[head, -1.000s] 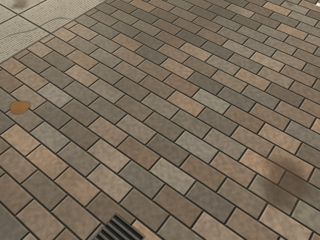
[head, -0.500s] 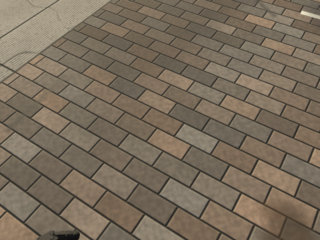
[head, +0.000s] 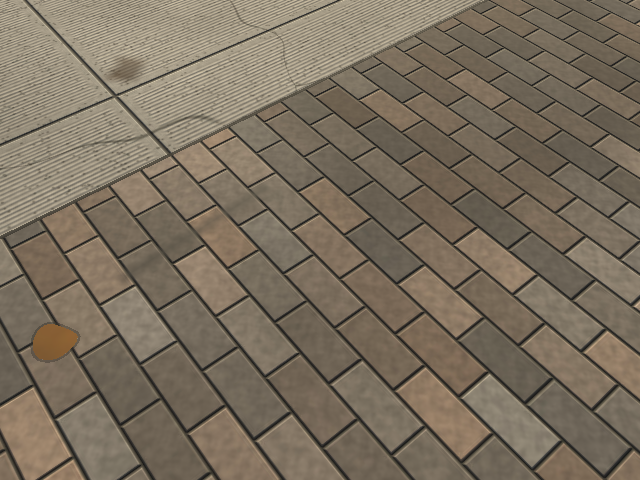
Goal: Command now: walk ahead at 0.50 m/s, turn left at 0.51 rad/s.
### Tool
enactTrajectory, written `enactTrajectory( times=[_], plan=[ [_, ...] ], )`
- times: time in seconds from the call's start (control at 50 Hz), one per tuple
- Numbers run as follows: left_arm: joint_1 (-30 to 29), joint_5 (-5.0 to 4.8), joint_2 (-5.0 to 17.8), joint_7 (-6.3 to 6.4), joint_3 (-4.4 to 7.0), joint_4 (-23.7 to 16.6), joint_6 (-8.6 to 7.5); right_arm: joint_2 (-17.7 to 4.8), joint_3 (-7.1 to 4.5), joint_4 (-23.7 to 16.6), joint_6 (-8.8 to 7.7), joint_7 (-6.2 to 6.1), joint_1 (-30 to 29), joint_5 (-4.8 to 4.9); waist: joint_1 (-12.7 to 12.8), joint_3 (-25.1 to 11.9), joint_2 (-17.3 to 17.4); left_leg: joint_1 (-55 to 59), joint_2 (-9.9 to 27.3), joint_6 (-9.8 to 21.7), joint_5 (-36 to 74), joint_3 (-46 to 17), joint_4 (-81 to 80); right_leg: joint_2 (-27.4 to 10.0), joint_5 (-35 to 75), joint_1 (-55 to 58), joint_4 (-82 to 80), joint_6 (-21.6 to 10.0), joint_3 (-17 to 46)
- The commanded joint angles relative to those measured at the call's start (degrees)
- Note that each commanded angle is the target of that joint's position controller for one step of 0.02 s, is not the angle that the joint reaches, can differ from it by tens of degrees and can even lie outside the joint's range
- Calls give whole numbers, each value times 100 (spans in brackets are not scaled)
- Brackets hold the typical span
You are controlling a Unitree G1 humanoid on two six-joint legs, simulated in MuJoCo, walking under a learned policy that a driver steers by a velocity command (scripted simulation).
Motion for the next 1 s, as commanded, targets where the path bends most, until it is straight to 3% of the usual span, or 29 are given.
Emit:
enactTrajectory(
  times=[0.02,0.04,0.06,0.08,0.1,0.12,0.14,0.16,0.18,0.26,0.34,0.38,0.46,0.5,0.52,0.54,0.56,0.58,0.6,0.62,0.64,0.68,0.72,0.78,0.88,0.94,0.96,0.98,1.0],
  plan=[
    [-228,-49,1214,100,274,-316,94,-852,-336,-355,-49,32,651,33,-772,-457,-676,1231,-586,394,-586,488,-131,-1551,6807,-104,1881,-604,152],
    [-287,-50,1188,118,247,-382,87,-1236,-539,-123,-29,-57,1613,33,-1253,-950,-434,2835,-609,644,-284,132,-505,-1296,5996,-1007,3288,-383,88],
    [125,145,543,45,51,-618,-27,-1887,-701,-27,3,-182,2076,37,-990,-1513,937,4985,835,1421,-419,-2363,-577,-552,1869,-3389,5441,-46,172],
    [108,64,357,-63,-72,-773,-297,-1849,-616,-185,-74,-158,2025,11,-820,-2322,1085,5911,1713,2196,-1144,-5116,-1656,329,-1178,-4752,6628,20,1500],
    [-629,-171,788,-145,47,-930,-473,-1405,-490,-179,-119,-143,1979,-49,-1089,-1839,543,5657,1524,1798,-1073,-4456,-1889,-44,-785,-5354,6759,-137,2017],
    [-733,-250,795,-159,37,-920,-530,-1119,-403,-203,-150,-154,1550,-63,-874,-1150,262,4744,1410,1529,-72,-3403,-1847,-339,-263,-5295,6352,-233,1878],
    [-671,-144,787,-106,61,-774,-494,-869,-314,-315,-162,-154,1028,-72,-576,-699,-197,3749,1186,1283,1212,-2529,-1797,-620,61,-4873,5895,-188,1759],
    [-552,-51,827,-74,115,-683,-403,-662,-242,-387,-171,-170,723,-118,-383,-539,-127,3085,1015,1154,2092,-1960,-1842,-776,186,-4403,5574,-129,1730],
    [-364,-32,780,-75,124,-609,-289,-606,-207,-394,-178,-180,635,-169,-243,-532,-3,2657,908,1082,2602,-1651,-1942,-839,264,-3978,5435,-81,1725],
    [-200,5,465,-10,66,-517,-32,-806,-217,-167,-270,-268,622,-222,-79,-468,192,2182,660,913,3893,-557,-2147,-706,1156,-3754,4440,116,1563],
    [-827,-22,373,-85,-6,-677,-51,-833,-182,-17,-209,-401,603,-249,-388,-468,300,2517,495,556,3379,91,-2226,-519,2625,-3552,2762,57,1462],
    [-1022,-38,469,-154,17,-804,-54,-934,-201,76,-132,-464,637,-239,-484,-452,324,2911,681,562,3237,96,-2154,-450,2741,-3678,2445,36,1447],
    [-1092,11,603,-324,80,-1025,-33,-951,-230,129,106,-578,523,-147,-456,-289,340,3503,1063,582,3201,-3,-1554,-359,1762,-4037,2202,-141,1347],
    [-750,20,666,-398,132,-1032,-33,-993,-256,50,212,-652,346,-62,-267,-345,352,3510,1069,456,3648,19,-835,-147,1365,-3720,1946,-320,1142],
    [-302,21,765,-397,198,-948,-55,-995,-258,4,249,-687,275,-28,-28,-539,229,3354,846,241,3752,192,-115,28,1898,-3068,1434,-490,1071],
    [143,69,1202,-334,339,-931,-68,-996,-252,-79,227,-700,409,-94,124,-939,-363,2713,342,-149,2732,395,1120,-339,4074,-1968,1180,-844,1867],
    [293,158,1732,-226,449,-1015,-33,-613,-138,-297,170,-614,625,-316,-150,-1409,-1610,811,-749,-622,-1531,420,3118,-1689,6626,-396,1269,-1899,3877],
    [331,228,1418,-187,338,-1083,-6,-585,-81,-284,100,-498,659,-267,-59,-2294,-1610,75,-1099,-663,-3491,-720,4259,-2176,6231,262,962,-2569,5014],
    [-125,149,1225,-173,302,-1293,19,-797,-125,-261,90,-430,575,-90,-81,-2038,-1001,-168,-713,-595,-3221,-1080,4475,-1975,5214,-67,887,-2332,4513],
    [-497,23,1016,-137,262,-1413,74,-831,-141,-274,126,-442,352,-60,-158,-1504,-458,-291,-505,-600,-2826,-983,4208,-1666,4258,-625,784,-1996,3981],
    [-702,-66,877,-107,212,-1468,149,-839,-172,-265,186,-497,195,-121,-234,-1043,-84,-257,-335,-632,-2558,-884,3701,-1456,3497,-1291,607,-1745,3670],
    [-876,-13,891,-52,213,-1547,276,-774,-190,-311,296,-551,188,-145,-421,-732,-462,317,-338,-693,-2201,-711,2706,-997,2583,-2135,359,-1478,3368],
    [-793,51,1028,12,281,-1616,345,-620,-155,-263,298,-585,312,-111,-397,-802,-789,572,-461,-809,-2083,-628,1973,-863,2573,-2189,331,-1455,3297],
    [-792,8,1159,95,347,-1711,396,-627,-149,-239,277,-616,291,-107,-308,-1008,-842,849,-481,-900,-1678,-716,1285,-842,2051,-2207,362,-1385,3433],
    [-923,11,1117,115,348,-1850,518,-731,-199,-273,169,-543,268,-74,-224,-879,-1097,1131,-530,-814,-1537,-773,395,-772,1082,-2253,379,-1220,3958],
    [-1060,-66,1064,139,327,-1938,603,-784,-259,-139,51,-451,748,-61,-489,-822,-1094,1967,-518,-574,-860,-612,-1071,-518,1131,-2459,737,-953,4001],
    [-945,-64,898,150,278,-1964,622,-1069,-345,-103,44,-455,960,-133,-490,-851,-721,2531,124,-348,-766,-1074,-1516,-219,601,-2921,1239,-687,3726],
    [-776,-47,561,133,201,-2032,612,-1554,-437,-191,98,-500,840,-266,-237,-721,761,2921,1424,255,-389,-2446,-1911,630,-633,-3937,2634,-352,2644],
    [-892,-1,906,86,305,-2211,507,-1576,-439,-278,96,-474,689,-476,-236,-530,1698,2347,2158,1053,171,-3540,-2175,712,-1324,-4457,3935,-110,2243]
  ],
)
